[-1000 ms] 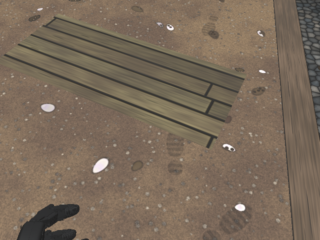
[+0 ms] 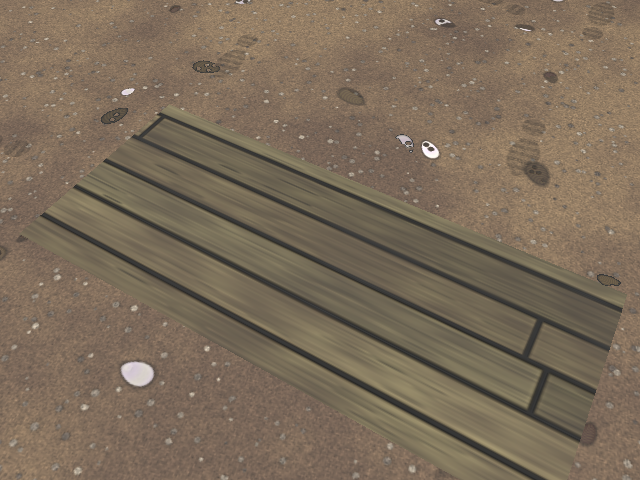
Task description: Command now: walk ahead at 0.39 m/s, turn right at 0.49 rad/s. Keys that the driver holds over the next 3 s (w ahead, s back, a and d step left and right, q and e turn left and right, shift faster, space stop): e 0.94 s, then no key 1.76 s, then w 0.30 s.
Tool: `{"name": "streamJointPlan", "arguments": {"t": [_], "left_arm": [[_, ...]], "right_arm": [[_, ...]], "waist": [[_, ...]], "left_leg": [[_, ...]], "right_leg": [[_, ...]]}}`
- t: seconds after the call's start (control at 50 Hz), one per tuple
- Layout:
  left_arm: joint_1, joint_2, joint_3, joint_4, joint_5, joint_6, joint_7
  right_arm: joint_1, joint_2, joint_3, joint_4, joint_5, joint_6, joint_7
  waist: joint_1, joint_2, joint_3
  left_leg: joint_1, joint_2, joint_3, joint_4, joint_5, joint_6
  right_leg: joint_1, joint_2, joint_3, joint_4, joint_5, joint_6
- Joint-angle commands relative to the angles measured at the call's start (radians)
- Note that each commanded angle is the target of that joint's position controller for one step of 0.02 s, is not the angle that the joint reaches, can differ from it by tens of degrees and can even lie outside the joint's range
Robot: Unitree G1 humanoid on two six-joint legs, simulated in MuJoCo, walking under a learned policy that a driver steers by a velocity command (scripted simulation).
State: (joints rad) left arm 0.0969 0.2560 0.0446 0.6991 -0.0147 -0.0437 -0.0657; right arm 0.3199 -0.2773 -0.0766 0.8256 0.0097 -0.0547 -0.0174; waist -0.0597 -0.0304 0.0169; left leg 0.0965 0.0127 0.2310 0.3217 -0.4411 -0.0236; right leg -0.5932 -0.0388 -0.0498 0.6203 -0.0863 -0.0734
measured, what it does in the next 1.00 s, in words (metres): walks ahead, turning right: right foot, then left foot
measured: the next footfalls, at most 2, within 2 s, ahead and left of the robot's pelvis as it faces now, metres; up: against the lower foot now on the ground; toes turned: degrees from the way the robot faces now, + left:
right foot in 0.02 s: +0.19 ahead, -0.10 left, +0.00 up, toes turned -4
left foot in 0.50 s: +0.32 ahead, +0.09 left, +0.00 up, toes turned -24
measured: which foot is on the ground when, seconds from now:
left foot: down 0.00-0.04, up 0.06-0.48, down 0.50-0.90, up 0.92-1.00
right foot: up 0.00-0.00, down 0.02-0.50, up 0.52-0.88, down 0.90-1.00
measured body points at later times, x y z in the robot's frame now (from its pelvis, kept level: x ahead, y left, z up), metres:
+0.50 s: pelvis +0.18 +0.01 +0.01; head +0.21 +0.00 +0.46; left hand +0.41 +0.24 -0.08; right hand +0.26 -0.30 -0.08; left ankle +0.28 +0.11 -0.72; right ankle +0.15 -0.09 -0.72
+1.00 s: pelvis +0.18 -0.02 +0.01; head +0.19 -0.07 +0.46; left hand +0.46 +0.12 -0.06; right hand +0.13 -0.34 -0.10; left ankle +0.26 +0.11 -0.66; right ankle +0.12 -0.10 -0.72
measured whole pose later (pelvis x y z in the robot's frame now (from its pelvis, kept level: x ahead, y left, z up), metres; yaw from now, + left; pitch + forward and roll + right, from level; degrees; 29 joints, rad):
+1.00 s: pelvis +0.18 -0.02 +0.01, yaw -36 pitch +2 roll +1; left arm 0.20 0.29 0.07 0.60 0.01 0.04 0.00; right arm 0.13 -0.32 -0.09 0.72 0.00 0.02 -0.03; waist 0.00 0.04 0.05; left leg -0.49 0.06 0.01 1.00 -0.50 -0.06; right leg -0.32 0.02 0.02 0.57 -0.29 -0.04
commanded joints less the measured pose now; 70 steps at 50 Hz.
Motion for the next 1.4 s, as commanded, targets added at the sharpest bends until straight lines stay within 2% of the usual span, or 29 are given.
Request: {"name": "streamJointPlan", "arguments": {"t": [0.02, 0.04, 0.06, 0.08, 0.1, 0.12, 0.2, 0.28, 0.42, 0.48, 0.5, 0.52, 0.54, 0.58, 0.64, 0.8, 0.88, 0.9, 0.92, 0.94, 0.96, 1.0, 1.04, 1.14, 1.26, 1.3, 1.34, 1.36, 1.4], "left_arm": [[0.249, 0.206, 0.086, -0.024, 0.008, -0.010, 0.014], [0.302, 0.322, 0.109, -0.021, 0.014, -0.003, 0.037], [0.276, 0.336, 0.099, -0.065, 0.022, -0.011, 0.032], [0.270, 0.268, 0.085, -0.079, 0.020, -0.009, 0.027], [0.215, 0.226, 0.074, -0.077, 0.007, -0.010, 0.029], [0.163, 0.196, 0.066, -0.080, -0.006, -0.008, 0.033], [0.074, 0.191, 0.065, -0.105, 0.021, 0.004, 0.051], [0.078, 0.213, 0.072, -0.099, 0.005, 0.029, 0.078], [0.073, 0.205, 0.070, -0.116, 0.003, 0.073, 0.095], [0.032, 0.181, 0.061, -0.135, -0.008, 0.078, 0.096], [0.070, 0.134, 0.047, -0.143, 0.003, 0.076, 0.096], [0.167, 0.094, 0.038, -0.148, 0.009, 0.071, 0.094], [0.166, 0.179, 0.057, -0.152, 0.016, 0.061, 0.091], [0.148, 0.237, 0.085, -0.111, -0.004, 0.078, 0.093], [0.119, 0.164, 0.069, -0.122, -0.011, 0.107, 0.091], [0.051, 0.132, 0.056, -0.174, -0.005, 0.106, 0.064], [0.137, 0.136, 0.072, -0.148, -0.003, 0.110, 0.049], [0.171, 0.161, 0.084, -0.138, 0.001, 0.108, 0.056], [0.194, 0.268, 0.109, -0.154, 0.004, 0.102, 0.073], [0.179, 0.330, 0.113, -0.179, 0.037, 0.082, 0.069], [0.181, 0.275, 0.099, -0.171, 0.050, 0.062, 0.064], [0.084, 0.202, 0.074, -0.162, 0.025, 0.047, 0.073], [0.048, 0.161, 0.051, -0.160, 0.012, 0.050, 0.084], [0.059, 0.147, 0.041, -0.134, 0.024, 0.052, 0.095], [0.046, 0.144, 0.032, -0.100, 0.022, 0.059, 0.077], [0.050, 0.110, 0.017, -0.079, 0.014, 0.054, 0.075], [0.137, 0.096, 0.015, -0.060, 0.043, 0.034, 0.066], [0.119, 0.080, 0.011, -0.056, 0.044, 0.033, 0.068], [0.037, 0.114, 0.022, -0.055, 0.036, 0.045, 0.075]], "right_arm": [[-0.056, -0.190, -0.041, -0.073, 0.010, 0.009, -0.023], [0.021, -0.089, -0.011, -0.107, -0.037, -0.009, -0.018], [0.085, -0.062, 0.016, -0.129, -0.036, -0.040, 0.002], [-0.030, -0.159, -0.009, -0.128, 0.001, -0.053, 0.013], [-0.096, -0.147, -0.003, -0.159, 0.015, -0.055, 0.012], [-0.115, -0.136, -0.002, -0.150, -0.002, -0.049, 0.000], [-0.059, -0.121, -0.006, -0.144, -0.020, 0.005, -0.019], [-0.108, -0.096, 0.006, -0.154, -0.026, 0.019, -0.028], [-0.228, -0.114, 0.001, -0.190, -0.011, 0.015, -0.005], [-0.160, -0.129, -0.014, -0.176, -0.010, -0.007, 0.003], [-0.135, -0.186, -0.028, -0.181, -0.026, -0.009, -0.003], [-0.172, -0.258, -0.042, -0.193, -0.050, 0.006, -0.012], [-0.116, -0.220, -0.040, -0.180, -0.055, 0.011, -0.008], [-0.168, -0.132, -0.018, -0.198, -0.036, 0.017, -0.011], [-0.209, -0.127, -0.013, -0.204, -0.025, 0.038, -0.022], [-0.198, -0.190, -0.044, -0.188, -0.015, 0.060, -0.020], [-0.212, -0.188, -0.047, -0.172, 0.015, 0.060, -0.014], [-0.163, -0.154, -0.040, -0.149, 0.012, 0.060, -0.010], [-0.150, -0.087, -0.021, -0.167, -0.029, 0.061, -0.005], [-0.241, -0.097, -0.019, -0.227, -0.039, 0.056, -0.014], [-0.278, -0.138, -0.031, -0.226, -0.022, 0.054, -0.021], [-0.234, -0.147, -0.042, -0.180, -0.012, 0.061, -0.028], [-0.200, -0.141, -0.042, -0.161, -0.019, 0.066, -0.027], [-0.215, -0.081, -0.015, -0.158, -0.008, 0.067, -0.011], [-0.201, -0.088, -0.009, -0.151, -0.002, 0.061, 0.001], [-0.156, -0.075, 0.000, -0.133, -0.018, 0.049, 0.008], [-0.151, -0.177, -0.017, -0.135, -0.031, 0.044, 0.003], [-0.186, -0.130, -0.009, -0.126, -0.024, 0.042, 0.010], [-0.211, -0.083, 0.006, -0.134, -0.028, 0.031, 0.016]], "waist": [[0.193, 0.087, -0.142], [0.140, -0.164, -0.259], [0.102, -0.228, -0.476], [0.174, -0.055, -0.471], [0.149, -0.021, -0.326], [0.111, 0.058, -0.205], [0.020, -0.008, -0.137], [0.031, -0.039, -0.177], [0.073, -0.116, -0.145], [0.023, -0.132, -0.129], [0.043, -0.041, -0.164], [0.123, 0.241, -0.147], [0.084, 0.315, -0.174], [0.077, 0.153, -0.132], [0.075, 0.164, -0.080], [0.029, 0.239, -0.132], [0.079, 0.209, -0.120], [0.083, 0.132, -0.111], [0.058, -0.155, -0.099], [0.092, -0.283, -0.098], [0.127, -0.183, -0.127], [0.069, -0.098, -0.095], [0.048, -0.116, -0.108], [0.067, -0.107, -0.114], [0.076, -0.109, -0.064], [0.039, -0.064, -0.067], [0.117, 0.128, -0.099], [0.114, 0.194, -0.103], [0.072, 0.132, -0.056]], "left_leg": [[-0.141, 0.181, -0.021, 0.496, 1.118, 0.059], [-0.483, 0.063, -0.030, 0.871, 0.331, -0.010], [-0.740, -0.106, -0.247, 1.153, -0.250, -0.048], [-0.785, -0.034, -0.363, 1.175, -0.194, -0.026], [-0.823, 0.005, -0.340, 1.097, -0.112, -0.011], [-0.819, 0.040, -0.318, 1.022, -0.061, -0.017], [-0.647, 0.053, -0.302, 0.855, 0.032, -0.048], [-0.637, 0.019, -0.303, 0.653, 0.167, -0.082], [-0.564, -0.042, -0.335, 0.365, 0.202, -0.067], [-0.401, -0.026, -0.328, 0.075, 0.368, -0.018], [-0.264, 0.138, -0.447, 0.055, 0.501, 0.042], [-0.148, 0.346, -0.674, 0.060, 0.814, 0.197], [-0.146, 0.448, -0.832, 0.033, 0.847, 0.326], [-0.190, 0.322, -0.603, 0.065, 0.726, 0.259], [-0.261, 0.224, -0.419, 0.031, 0.638, 0.212], [-0.228, 0.286, -0.306, 0.023, 0.583, 0.238], [-0.285, 0.276, -0.248, 0.125, 0.456, 0.161], [-0.375, 0.236, -0.189, 0.225, 0.346, 0.091], [-0.622, 0.117, -0.077, 0.516, 0.014, -0.017], [-0.798, -0.006, -0.186, 0.739, -0.240, -0.056], [-0.799, 0.016, -0.273, 0.844, -0.211, -0.048], [-0.782, 0.044, -0.293, 0.840, -0.048, -0.036], [-0.710, 0.033, -0.278, 0.848, 0.043, -0.055], [-0.606, 0.037, -0.271, 0.593, 0.101, -0.065], [-0.415, 0.021, -0.247, 0.288, 0.094, -0.040], [-0.261, 0.027, -0.257, 0.052, 0.341, -0.013], [-0.158, 0.160, -0.363, 0.118, 0.610, 0.058], [-0.275, 0.150, -0.375, 0.096, 0.407, 0.097], [-0.334, 0.095, -0.336, 0.079, 0.270, 0.062]], "right_leg": [[0.407, 0.101, -0.032, -0.100, 0.104, -0.082], [0.760, -0.141, 0.301, -0.026, 0.519, -0.191], [0.994, -0.351, 0.803, -0.152, 0.554, -0.399], [0.962, -0.305, 0.677, -0.178, 0.571, -0.341], [0.828, -0.262, 0.530, -0.179, 0.564, -0.294], [0.671, -0.211, 0.440, -0.200, 0.545, -0.252], [0.348, -0.136, 0.324, -0.272, 0.597, -0.229], [0.333, -0.094, 0.296, -0.241, 0.539, -0.190], [0.359, -0.077, 0.446, -0.183, 0.192, -0.134], [0.361, -0.030, 0.494, -0.094, 0.129, -0.073], [0.280, 0.025, 0.441, 0.026, -0.075, -0.024], [0.073, 0.188, 0.258, 0.224, -0.521, 0.045], [-0.024, 0.156, 0.200, 0.455, -0.625, 0.096], [-0.043, 0.094, 0.192, 0.616, -0.480, 0.135], [-0.019, 0.069, 0.125, 0.588, -0.360, 0.168], [0.170, 0.015, 0.024, 0.195, -0.307, 0.140], [0.349, 0.055, -0.031, -0.110, -0.138, 0.058], [0.457, 0.048, 0.025, -0.202, -0.034, 0.022], [0.598, -0.188, 0.362, -0.266, 0.257, -0.068], [0.544, -0.360, 0.590, -0.273, 0.408, -0.272], [0.519, -0.332, 0.540, -0.296, 0.314, -0.286], [0.490, -0.214, 0.380, -0.274, 0.212, -0.165], [0.454, -0.174, 0.315, -0.263, 0.312, -0.143], [0.479, -0.151, 0.284, -0.259, 0.250, -0.143], [0.398, -0.154, 0.351, -0.246, 0.116, -0.156], [0.350, -0.112, 0.336, -0.225, 0.067, -0.093], [0.280, 0.012, 0.229, -0.159, -0.134, 0.003], [0.360, 0.041, 0.174, -0.173, -0.167, 0.043], [0.382, 0.036, 0.174, -0.153, -0.115, 0.046]]}}
Over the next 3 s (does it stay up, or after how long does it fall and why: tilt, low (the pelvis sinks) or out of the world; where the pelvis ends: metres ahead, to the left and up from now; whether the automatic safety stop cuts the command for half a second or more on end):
stays up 0.23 -0.05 0.02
